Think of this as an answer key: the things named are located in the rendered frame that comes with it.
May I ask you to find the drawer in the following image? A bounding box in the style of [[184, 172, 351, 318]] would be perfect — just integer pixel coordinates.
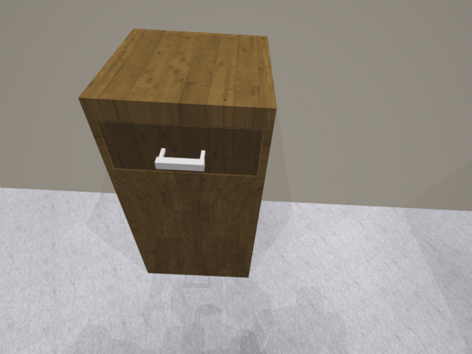
[[98, 120, 263, 176]]

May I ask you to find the handle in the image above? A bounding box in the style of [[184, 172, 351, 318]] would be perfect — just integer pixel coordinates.
[[155, 148, 205, 171]]

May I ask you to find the cabinet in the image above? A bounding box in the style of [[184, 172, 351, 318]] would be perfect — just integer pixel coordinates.
[[78, 29, 277, 278]]

